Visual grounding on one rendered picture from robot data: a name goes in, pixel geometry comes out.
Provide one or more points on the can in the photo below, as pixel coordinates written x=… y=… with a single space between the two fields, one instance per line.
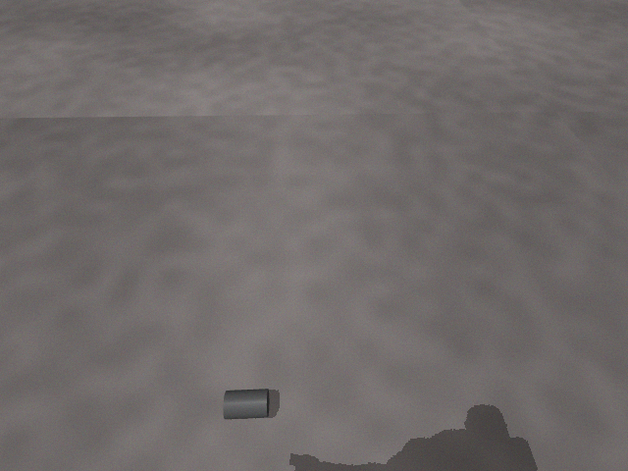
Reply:
x=246 y=404

